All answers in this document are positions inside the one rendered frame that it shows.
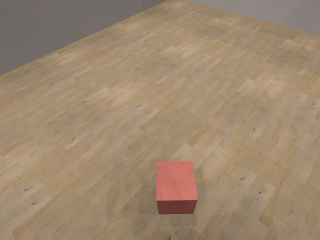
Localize carton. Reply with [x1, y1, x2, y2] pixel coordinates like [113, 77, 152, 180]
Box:
[156, 161, 198, 215]

